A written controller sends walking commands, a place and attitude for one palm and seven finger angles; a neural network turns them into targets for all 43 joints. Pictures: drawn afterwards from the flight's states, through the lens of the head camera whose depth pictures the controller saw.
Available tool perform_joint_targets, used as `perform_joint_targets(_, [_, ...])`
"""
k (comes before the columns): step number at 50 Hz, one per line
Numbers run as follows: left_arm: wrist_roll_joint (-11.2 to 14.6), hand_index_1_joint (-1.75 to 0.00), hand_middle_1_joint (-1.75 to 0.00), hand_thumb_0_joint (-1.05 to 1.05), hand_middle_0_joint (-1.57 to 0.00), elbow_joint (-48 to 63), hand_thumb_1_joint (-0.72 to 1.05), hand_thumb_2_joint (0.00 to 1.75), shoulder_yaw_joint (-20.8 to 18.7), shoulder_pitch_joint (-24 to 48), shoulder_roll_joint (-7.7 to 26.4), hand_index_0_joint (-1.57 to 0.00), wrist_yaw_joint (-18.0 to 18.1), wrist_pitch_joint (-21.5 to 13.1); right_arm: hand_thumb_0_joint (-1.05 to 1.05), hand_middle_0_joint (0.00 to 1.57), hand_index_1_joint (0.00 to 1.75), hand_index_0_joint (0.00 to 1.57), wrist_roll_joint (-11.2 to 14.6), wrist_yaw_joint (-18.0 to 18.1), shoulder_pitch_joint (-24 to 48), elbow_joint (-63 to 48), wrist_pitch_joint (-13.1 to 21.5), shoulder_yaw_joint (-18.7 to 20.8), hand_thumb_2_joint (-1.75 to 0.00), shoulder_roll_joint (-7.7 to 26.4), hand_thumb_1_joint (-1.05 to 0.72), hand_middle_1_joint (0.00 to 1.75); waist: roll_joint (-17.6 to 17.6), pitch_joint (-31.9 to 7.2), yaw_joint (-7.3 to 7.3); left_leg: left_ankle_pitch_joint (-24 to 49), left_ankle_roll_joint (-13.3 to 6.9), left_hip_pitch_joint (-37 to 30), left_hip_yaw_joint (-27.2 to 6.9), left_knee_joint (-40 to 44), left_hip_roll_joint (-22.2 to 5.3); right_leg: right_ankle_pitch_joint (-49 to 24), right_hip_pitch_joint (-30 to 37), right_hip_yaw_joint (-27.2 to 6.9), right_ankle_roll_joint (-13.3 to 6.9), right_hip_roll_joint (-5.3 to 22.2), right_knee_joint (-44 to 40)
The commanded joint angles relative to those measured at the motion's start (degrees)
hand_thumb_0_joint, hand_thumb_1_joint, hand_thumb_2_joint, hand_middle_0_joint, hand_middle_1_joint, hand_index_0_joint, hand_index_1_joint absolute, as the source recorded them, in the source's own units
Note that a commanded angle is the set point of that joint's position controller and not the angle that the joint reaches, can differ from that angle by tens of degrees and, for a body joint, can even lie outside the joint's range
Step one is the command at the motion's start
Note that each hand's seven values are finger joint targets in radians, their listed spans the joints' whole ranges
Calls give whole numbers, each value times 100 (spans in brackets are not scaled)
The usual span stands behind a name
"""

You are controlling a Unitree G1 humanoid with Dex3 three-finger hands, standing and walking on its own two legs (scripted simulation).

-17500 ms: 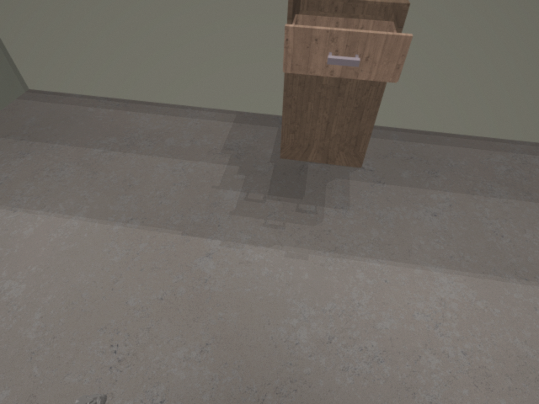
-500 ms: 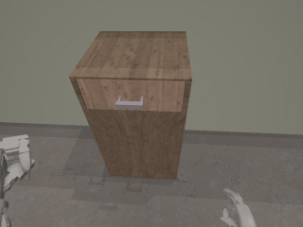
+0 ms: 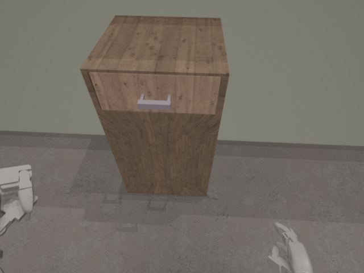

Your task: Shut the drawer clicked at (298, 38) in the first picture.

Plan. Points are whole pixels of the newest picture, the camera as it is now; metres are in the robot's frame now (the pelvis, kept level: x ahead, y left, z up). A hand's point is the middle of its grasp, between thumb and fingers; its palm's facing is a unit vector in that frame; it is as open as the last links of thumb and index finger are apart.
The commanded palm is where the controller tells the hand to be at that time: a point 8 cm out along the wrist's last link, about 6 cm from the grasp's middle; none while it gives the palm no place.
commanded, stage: step back with the hand held close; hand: left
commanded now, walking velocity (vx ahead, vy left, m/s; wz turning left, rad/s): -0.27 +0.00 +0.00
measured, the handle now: (155, 100) +0.63 +0.14 -0.01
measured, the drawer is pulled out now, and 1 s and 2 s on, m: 0.00 0.00 0.00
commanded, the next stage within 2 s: stop stepping back and stand still in 0.98 s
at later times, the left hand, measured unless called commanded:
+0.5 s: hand (10, 236) +0.14 +0.24 +0.17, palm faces +0.38 -0.79 -0.48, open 3.2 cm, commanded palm +0.06 +0.29 +0.19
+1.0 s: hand out of the picture +0.06 +0.26 +0.18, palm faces +0.33 -0.80 -0.50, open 3.2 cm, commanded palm +0.00 +0.29 +0.19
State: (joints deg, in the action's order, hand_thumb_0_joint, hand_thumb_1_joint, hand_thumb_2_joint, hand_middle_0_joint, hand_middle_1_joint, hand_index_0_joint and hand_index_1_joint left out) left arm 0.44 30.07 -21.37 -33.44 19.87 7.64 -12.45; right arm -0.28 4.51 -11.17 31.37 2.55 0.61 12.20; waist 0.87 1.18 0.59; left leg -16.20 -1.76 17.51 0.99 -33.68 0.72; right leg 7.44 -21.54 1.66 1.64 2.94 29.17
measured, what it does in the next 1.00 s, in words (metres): walks backwards: right foot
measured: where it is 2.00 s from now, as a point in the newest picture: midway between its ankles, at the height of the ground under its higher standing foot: outside the picture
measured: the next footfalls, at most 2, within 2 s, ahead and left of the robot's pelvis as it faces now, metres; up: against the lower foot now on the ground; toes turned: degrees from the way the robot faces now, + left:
right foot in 0.64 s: -0.08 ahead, -0.13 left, +0.00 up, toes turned +6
right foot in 1.18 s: -0.19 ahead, -0.08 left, +0.00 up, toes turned -4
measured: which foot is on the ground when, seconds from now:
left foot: down 0.00-1.00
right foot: down 0.00-0.48, up 0.50-0.62, down 0.64-0.96, up 0.98-1.00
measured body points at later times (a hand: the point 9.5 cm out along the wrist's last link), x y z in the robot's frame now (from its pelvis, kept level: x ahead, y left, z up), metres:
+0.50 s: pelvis -0.06 +0.00 -0.01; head -0.03 +0.02 +0.44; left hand +0.11 +0.28 +0.19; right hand +0.12 -0.25 -0.08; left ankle +0.02 +0.11 -0.73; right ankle +0.06 -0.13 -0.72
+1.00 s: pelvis -0.13 +0.01 +0.00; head -0.12 +0.03 +0.45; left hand +0.04 +0.30 +0.20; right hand +0.04 -0.24 -0.06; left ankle -0.01 +0.10 -0.73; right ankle -0.14 -0.13 -0.72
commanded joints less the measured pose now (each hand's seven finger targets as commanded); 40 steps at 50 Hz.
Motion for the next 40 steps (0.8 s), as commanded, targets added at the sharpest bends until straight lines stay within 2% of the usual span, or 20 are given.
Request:
perform_joint_targets(1, [61,-160,-160,0,-140,1309,90,90,-720,84,1118,-140,187,-478,0,20,30,20,-7,46,384,-808,361,280,-90,724,-90,30,-278,-472,-128,-986,-162,802,-395,772,-208,1466,635,-842,-303,379,-1018])
perform_joint_targets(3, [46,-160,-160,0,-140,1339,90,90,-735,48,1114,-140,219,-534,0,20,30,20,-21,58,396,-811,385,274,-90,766,-90,30,77,-454,-138,-1229,-232,1063,-566,1188,-382,1479,812,-560,-188,160,-736])
perform_joint_targets(5, [3,-160,-160,0,-140,1400,90,90,-783,32,1102,-140,228,-572,0,20,30,20,1,91,476,-868,446,289,-90,828,-90,30,679,-445,-120,-1635,-400,1903,-944,1845,-725,875,1635,-320,-68,-187,111])
perform_joint_targets(7, [-37,-160,-160,0,-140,1318,90,90,-856,-124,1084,-140,230,-569,0,20,30,20,44,108,466,-890,494,299,-90,777,-90,30,727,-582,-48,-1254,-500,2310,-1059,1965,-914,-302,2256,-233,-24,-376,883])
perform_joint_targets(9, [-60,-160,-160,0,-140,1365,90,90,-904,-40,1114,-140,191,-613,0,20,30,20,28,92,513,-894,582,338,-90,812,-90,30,779,-543,-37,-1384,-549,2745,-1005,1831,-915,-626,2595,-389,-2,-380,1064])
perform_joint_targets(12, [-17,-160,-160,0,-140,1341,90,90,-892,-53,1084,-140,136,-622,0,20,30,20,10,60,413,-776,598,366,-90,795,-90,30,277,-616,-62,-709,-401,2364,-760,1283,-653,-1190,2294,-692,-108,-190,734])
perform_joint_targets(16, [34,-160,-160,0,-140,1384,90,90,-806,33,1133,-140,122,-643,0,20,30,20,-8,-32,337,-684,511,411,-90,713,-90,30,-606,-569,-149,-1006,-123,1232,-352,147,-104,570,703,-1546,-462,533,-829])
perform_joint_targets(19, [110,-160,-160,0,-140,1404,90,90,-888,14,1263,-140,218,-658,0,20,30,20,-26,-62,330,-564,362,402,-90,624,-90,30,-898,-769,-193,-587,8,188,-178,-403,10,1468,-324,-1375,-601,843,-1386])
perform_joint_targets(22, [113,-160,-160,0,-140,1458,90,90,-927,-172,1237,-140,262,-731,0,20,30,20,-1,6,432,-621,333,405,-90,710,-90,30,133,-666,-240,-1035,-225,485,-790,827,-471,1467,-243,-678,-246,135,-521])
perform_joint_targets(24, [-29,-160,-160,0,-140,1586,90,90,-1047,-87,1191,-140,252,-827,0,20,30,20,12,71,569,-749,492,410,-90,854,-90,30,1429,-666,-187,-2714,-756,2686,-1955,2520,-1548,763,1703,-243,50,-739,1729])
perform_joint_targets(25, [-60,-160,-160,0,-140,1596,90,90,-960,-5,1120,-140,211,-816,0,20,30,20,28,91,641,-795,554,426,-90,757,-90,30,1579,-664,-138,-2615,-880,2987,-2289,2746,-1821,764,1888,-311,56,-875,2471])
perform_joint_targets(27, [-50,-160,-160,0,-140,1458,90,90,-1030,-129,1147,-140,188,-783,0,20,30,20,-14,62,524,-704,661,490,-90,722,-90,30,839,-621,-67,-1581,-886,2459,-1846,2156,-1744,1277,1473,-526,-20,-818,2374])
perform_joint_targets(29, [64,-160,-160,0,-140,1420,90,90,-837,-333,965,-140,125,-793,0,20,30,20,-59,-4,448,-571,775,454,-90,722,-90,30,777,-537,-54,-796,-665,1704,-1463,1753,-1450,1418,1164,-404,-88,-715,1122])
perform_joint_targets(30, [65,-160,-160,0,-140,1548,90,90,-711,-289,914,-140,88,-813,0,20,30,20,-88,-24,499,-567,836,424,-90,752,-90,30,1001,-507,-95,-416,-594,1455,-1364,1586,-1368,969,1151,-441,-114,-662,619])
perform_joint_targets(32, [113,-160,-160,0,-140,1548,90,90,-645,-37,1038,-140,18,-904,0,20,30,20,-162,-47,486,-318,887,338,-90,767,-90,30,730,-507,-113,680,-319,578,-972,1176,-1003,-75,678,-568,-150,-500,-366])
perform_joint_targets(34, [121,-160,-160,0,-140,1690,90,90,-720,224,1261,-140,25,-986,0,20,30,20,-164,-52,310,-186,782,319,-90,604,-90,30,339,-1385,-202,2995,-23,-1081,-168,577,-612,-2188,221,-878,-111,-91,-536])
perform_joint_targets(35, [129,-160,-160,0,-140,1799,90,90,-684,320,1298,-140,28,-953,0,20,30,20,-104,-57,284,-159,756,346,-90,562,-90,30,-85,-1910,-230,3300,57,-1518,91,337,-459,-3167,380,-729,187,2,-488])
perform_joint_targets(36, [162,-160,-160,0,-140,1661,90,90,-845,49,1413,-140,16,-891,0,20,30,20,-51,-45,331,-267,724,395,-90,584,-90,30,-359,-2015,-205,2952,32,-1601,165,268,-381,-3292,323,-647,356,55,-554])
perform_joint_targets(37, [216,-160,-160,0,-140,1632,90,90,-839,-108,1404,-140,5,-834,0,20,30,20,9,-35,477,-411,660,379,-90,553,-90,30,-462,-2025,-151,2477,34,-1431,109,230,-344,-2726,471,-654,272,130,-610])
perform_joint_targets(40, [311,-160,-160,0,-140,1487,90,90,-1045,-433,1520,-140,31,-815,0,20,30,20,39,-27,639,-527,509,358,-90,517,-90,30,-433,-1206,-188,919,161,-994,100,-125,-64,-1234,-326,-1004,-154,524,-1281])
